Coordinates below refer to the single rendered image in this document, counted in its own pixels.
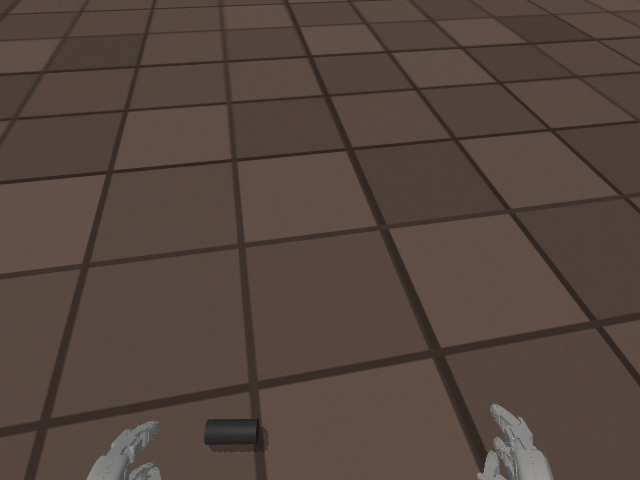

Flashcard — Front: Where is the left robot hand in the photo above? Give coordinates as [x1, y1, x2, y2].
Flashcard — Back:
[86, 420, 161, 480]

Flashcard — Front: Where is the can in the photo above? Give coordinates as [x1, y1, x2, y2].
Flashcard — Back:
[204, 419, 259, 445]

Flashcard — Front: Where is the right robot hand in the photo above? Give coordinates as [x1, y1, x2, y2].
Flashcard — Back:
[477, 403, 554, 480]

